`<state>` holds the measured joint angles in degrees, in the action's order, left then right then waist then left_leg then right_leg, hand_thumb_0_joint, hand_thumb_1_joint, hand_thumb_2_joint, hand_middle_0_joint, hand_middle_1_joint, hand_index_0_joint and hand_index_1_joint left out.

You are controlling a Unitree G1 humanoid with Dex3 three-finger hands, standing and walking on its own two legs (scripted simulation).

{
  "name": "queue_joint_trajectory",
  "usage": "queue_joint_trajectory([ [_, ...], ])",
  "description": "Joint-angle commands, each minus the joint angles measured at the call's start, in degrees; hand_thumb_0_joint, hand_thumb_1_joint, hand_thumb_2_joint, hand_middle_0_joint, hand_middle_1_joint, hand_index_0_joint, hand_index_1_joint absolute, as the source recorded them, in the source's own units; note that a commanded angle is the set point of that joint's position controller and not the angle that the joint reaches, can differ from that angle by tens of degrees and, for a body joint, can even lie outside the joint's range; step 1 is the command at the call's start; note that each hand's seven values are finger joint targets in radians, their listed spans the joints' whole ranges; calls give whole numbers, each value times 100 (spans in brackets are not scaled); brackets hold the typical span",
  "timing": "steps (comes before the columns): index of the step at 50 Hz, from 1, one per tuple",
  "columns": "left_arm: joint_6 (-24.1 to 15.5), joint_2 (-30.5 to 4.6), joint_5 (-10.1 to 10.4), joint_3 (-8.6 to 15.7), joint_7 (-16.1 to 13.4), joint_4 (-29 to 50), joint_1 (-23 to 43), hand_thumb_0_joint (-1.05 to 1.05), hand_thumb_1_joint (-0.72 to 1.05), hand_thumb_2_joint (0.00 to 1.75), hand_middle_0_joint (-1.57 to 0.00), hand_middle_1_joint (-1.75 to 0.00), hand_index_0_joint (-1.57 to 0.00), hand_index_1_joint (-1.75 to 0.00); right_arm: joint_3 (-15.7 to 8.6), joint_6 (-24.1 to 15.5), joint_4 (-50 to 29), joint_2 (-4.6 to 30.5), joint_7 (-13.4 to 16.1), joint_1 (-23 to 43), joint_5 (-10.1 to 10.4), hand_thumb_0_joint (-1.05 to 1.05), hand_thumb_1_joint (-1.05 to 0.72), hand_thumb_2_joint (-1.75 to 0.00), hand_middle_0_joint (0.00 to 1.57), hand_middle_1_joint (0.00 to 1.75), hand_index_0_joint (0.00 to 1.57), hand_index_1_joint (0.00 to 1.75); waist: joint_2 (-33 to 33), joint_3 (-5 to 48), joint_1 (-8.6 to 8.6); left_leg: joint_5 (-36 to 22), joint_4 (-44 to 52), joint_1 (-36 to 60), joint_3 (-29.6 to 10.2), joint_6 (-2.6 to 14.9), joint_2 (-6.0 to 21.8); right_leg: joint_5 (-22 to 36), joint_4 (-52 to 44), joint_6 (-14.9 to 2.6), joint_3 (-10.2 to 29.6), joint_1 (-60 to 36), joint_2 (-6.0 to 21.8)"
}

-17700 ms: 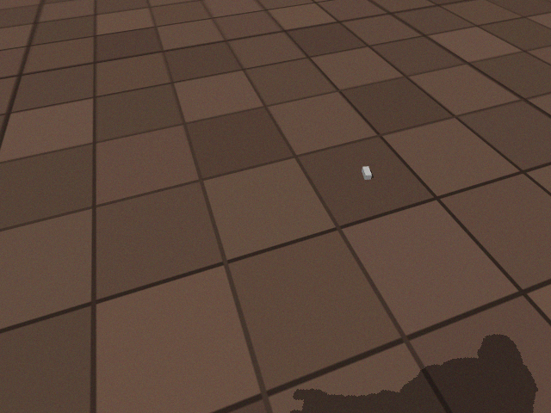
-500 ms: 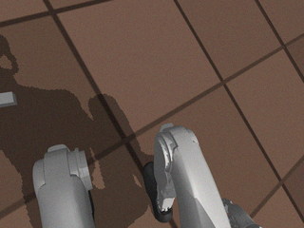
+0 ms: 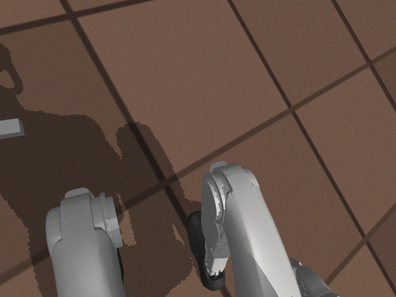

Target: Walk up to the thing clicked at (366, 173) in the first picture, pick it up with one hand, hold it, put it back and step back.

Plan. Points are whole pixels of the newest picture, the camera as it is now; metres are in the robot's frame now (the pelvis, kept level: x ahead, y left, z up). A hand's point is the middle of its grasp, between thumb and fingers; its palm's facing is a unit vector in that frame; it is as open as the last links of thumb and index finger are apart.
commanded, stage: rise first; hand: left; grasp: from above
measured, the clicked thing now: (4, 129) +0.47 +0.35 -0.30
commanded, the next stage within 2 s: none
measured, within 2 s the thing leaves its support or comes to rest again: neither
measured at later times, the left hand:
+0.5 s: hand out of the picture +0.43 +0.37 -0.17, palm faces -0.46 -0.08 -0.88, open 11.0 cm
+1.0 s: hand out of the picture +0.43 +0.37 -0.17, palm faces -0.47 -0.08 -0.88, open 11.0 cm
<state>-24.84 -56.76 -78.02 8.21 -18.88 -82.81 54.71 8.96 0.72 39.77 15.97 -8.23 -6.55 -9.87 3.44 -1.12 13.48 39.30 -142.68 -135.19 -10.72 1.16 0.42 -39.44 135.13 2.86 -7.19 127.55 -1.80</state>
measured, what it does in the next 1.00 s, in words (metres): stands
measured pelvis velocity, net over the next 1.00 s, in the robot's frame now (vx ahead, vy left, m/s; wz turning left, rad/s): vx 0.00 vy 0.00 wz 0.00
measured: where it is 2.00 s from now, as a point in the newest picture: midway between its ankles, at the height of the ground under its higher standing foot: (163, 279)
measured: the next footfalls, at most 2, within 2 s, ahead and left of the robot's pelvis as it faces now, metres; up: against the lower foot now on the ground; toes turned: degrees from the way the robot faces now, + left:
none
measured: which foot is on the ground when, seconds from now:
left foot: down 0.00-1.00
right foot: down 0.00-1.00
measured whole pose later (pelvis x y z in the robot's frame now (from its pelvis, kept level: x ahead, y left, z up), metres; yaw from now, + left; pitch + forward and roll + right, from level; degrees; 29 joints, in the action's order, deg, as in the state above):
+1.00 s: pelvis +0.00 +0.00 +0.00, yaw +0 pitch +30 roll -12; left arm -25.1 -57.2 -78.2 8.0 -19.7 -84.0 55.5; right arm 9.2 0.0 39.5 16.6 -8.1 -6.5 -10.1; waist 3.6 -1.6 13.9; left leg 39.3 -142.9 -135.3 -11.1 0.7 0.4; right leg -39.2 135.3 2.9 -7.4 127.9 -2.0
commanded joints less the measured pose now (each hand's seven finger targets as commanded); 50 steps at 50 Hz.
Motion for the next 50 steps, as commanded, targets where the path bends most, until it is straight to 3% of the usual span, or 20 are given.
queue_joint_trajectory([
  [1, -63, -1548, 129, 173, -164, 818, 1626, 0, -7, 64, -52, -53, -50, -55, -497, -18, -27, 1605, 49, -1067, -37, 0, -90, -90, 20, 30, 20, 30, -2385, 3632, 104, -1187, 1559, 3324, 386, 1, 0, 1208, -1166, -462, -461, -1343, -213],
  [5, -123, -1785, 50, 262, -233, 748, 1650, 0, -7, 63, -52, -52, -51, -54, -470, -27, -50, 1651, 57, -1067, -54, 0, -90, -90, 20, 30, 20, 30, -2439, 3638, 77, -1128, 1556, 3317, 395, -11, -10, 1143, -1167, -484, -462, -1349, -217],
  [8, -134, -1761, 56, 249, -285, 779, 1661, 0, -7, 63, -53, -51, -51, -53, -436, -29, -66, 1597, 53, -1044, -55, 0, -90, -90, 20, 30, 20, 30, -2485, 3814, 70, -1207, 1507, 3331, 432, 11, 3, 1244, -1172, -458, -436, -1471, -241],
  [17, -69, -1762, 40, 258, -403, 682, 1685, 0, -3, 60, -55, -49, -53, -51, -465, -72, -43, 1614, 77, -1019, -50, 0, -90, -90, 20, 30, 20, 30, -2360, 3692, 60, -1033, 1518, 3116, 475, 29, -6, 1147, -1216, -455, -439, -1427, -245],
  [22, 15, -1748, 104, 295, -373, 681, 1555, 0, -3, 60, -55, -49, -53, -51, -500, -78, -45, 1658, 80, -1035, -26, 0, -90, -90, 20, 30, 20, 30, -2500, 3851, 11, -1295, 1560, 3422, 385, -12, -7, 1271, -1085, -474, -484, -1337, -211],
  [25, 50, -1537, 75, 92, -314, 485, 1481, 0, -4, 61, -54, -50, -53, -52, -482, -89, -16, 1578, 72, -1031, -13, 0, -90, -90, 20, 30, 20, 30, -2369, 3526, 89, -1078, 1557, 3196, 427, 13, -1, 1149, -1159, -477, -448, -1250, -233],
  [26, 9, -1664, 139, 190, -329, 755, 1678, 0, -3, 60, -55, -49, -53, -51, -494, -87, -43, 1615, 78, -1014, -14, 0, -90, -90, 20, 30, 20, 30, -2339, 3622, 75, -1035, 1501, 3080, 464, 25, -3, 1158, -1206, -462, -439, -1365, -233],
  [28, 3, -1835, 82, 284, -327, 846, 1621, 0, -2, 59, -57, -48, -55, -50, -477, -87, -49, 1597, 79, -1059, -20, 0, -90, -90, 20, 30, 20, 30, -2440, 3810, 0, -1075, 1528, 3180, 494, 18, -21, 1185, -1184, -461, -401, -1531, -225],
  [30, 27, -1690, 104, 256, -294, 766, 1512, 0, -3, 60, -56, -49, -54, -50, -500, -84, -44, 1585, 67, -1043, -19, 0, -90, -90, 20, 30, 20, 30, -2411, 3774, -14, -1093, 1551, 3279, 454, 16, -9, 1156, -1173, -468, -429, -1378, -227],
  [32, 38, -1455, 156, 146, -272, 519, 1441, 0, -5, 61, -54, -49, -52, -51, -517, -94, -25, 1637, 76, -1053, -8, 0, -90, -90, 20, 30, 20, 30, -2246, 3503, 120, -1033, 1566, 3208, 377, -10, -21, 1084, -1173, -490, -475, -1216, -206],
  [36, -25, -1768, 130, 288, -274, 765, 1640, 0, -3, 60, -56, -47, -55, -49, -518, -90, -80, 1679, 89, -1029, -6, 0, -90, -90, 20, 30, 20, 30, -2507, 3707, 13, -1076, 1593, 3349, 367, -37, -14, 1097, -1122, -503, -472, -1230, -188],
  [39, -25, -1713, 45, 232, -272, 779, 1682, 0, -5, 62, -55, -48, -53, -50, -497, -88, -42, 1663, 86, -1075, -25, 0, -90, -90, 20, 30, 20, 30, -2582, 3752, 67, -1264, 1521, 3432, 394, -35, -24, 1224, -1116, -504, -468, -1268, -198],
  [40, -39, -1667, 101, 218, -268, 714, 1695, 0, -4, 60, -55, -48, -53, -50, -492, -94, -75, 1647, 77, -1053, -28, 0, -90, -90, 20, 30, 20, 30, -2446, 3731, 109, -1224, 1479, 3311, 411, -11, -14, 1214, -1151, -495, -466, -1298, -209],
  [43, -32, -1654, 97, 211, -268, 603, 1566, 0, -5, 62, -55, -48, -53, -50, -475, -100, -63, 1657, 79, -1074, -35, 0, -90, -90, 20, 30, 20, 30, -2291, 3567, 127, -1113, 1503, 3126, 429, 4, -35, 1153, -1201, -490, -468, -1364, -215],
  [46, -24, -1680, 96, 177, -233, 684, 1586, 0, -4, 61, -56, -47, -54, -49, -467, -93, -63, 1599, 72, -1057, -28, 0, -90, -90, 20, 30, 20, 30, -2435, 3766, 8, -1119, 1539, 3270, 449, 15, -6, 1163, -1196, -482, -424, -1392, -230],
  [50, -42, -1654, 100, 158, -257, 733, 1647, 0, -4, 61, -54, -50, -53, -51, -475, -79, -67, 1633, 71, -1072, -38, 0, -90, -90, 20, 30, 20, 30, -2352, 3666, 99, -1121, 1494, 3178, 442, 11, -12, 1166, -1210, -486, -459, -1410, -237],
])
